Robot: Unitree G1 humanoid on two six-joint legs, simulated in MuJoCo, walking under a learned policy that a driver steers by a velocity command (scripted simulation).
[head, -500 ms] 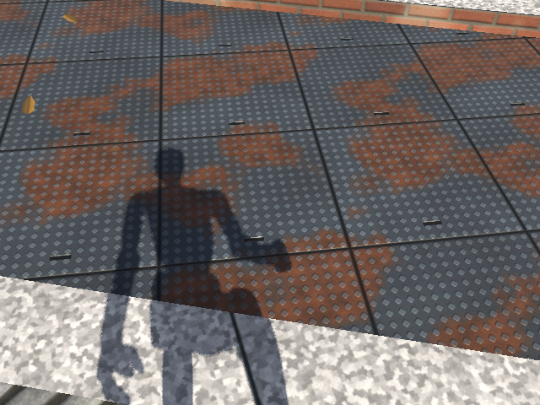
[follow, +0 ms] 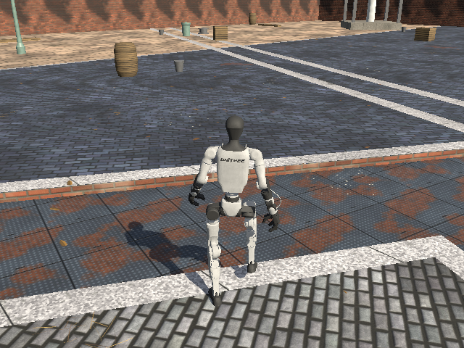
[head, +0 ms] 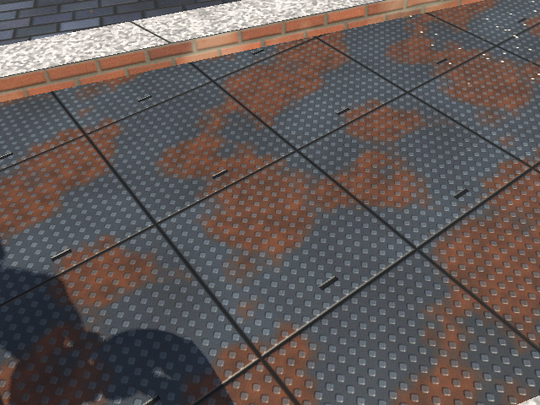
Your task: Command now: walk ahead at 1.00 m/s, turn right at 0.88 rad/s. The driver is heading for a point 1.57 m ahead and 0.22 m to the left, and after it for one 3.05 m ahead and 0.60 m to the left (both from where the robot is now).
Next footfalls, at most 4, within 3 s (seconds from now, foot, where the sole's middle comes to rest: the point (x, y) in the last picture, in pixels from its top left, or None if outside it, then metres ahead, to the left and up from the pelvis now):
0.16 right None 0.32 -0.10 -0.77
0.66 left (256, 342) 0.78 0.03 -0.89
1.02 right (292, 228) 1.20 -0.12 -0.89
1.50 left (167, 193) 1.42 0.33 -0.89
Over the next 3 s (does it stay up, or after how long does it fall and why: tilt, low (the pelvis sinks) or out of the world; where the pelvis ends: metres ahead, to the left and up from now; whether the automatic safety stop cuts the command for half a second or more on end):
stays up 2.52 0.50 0.00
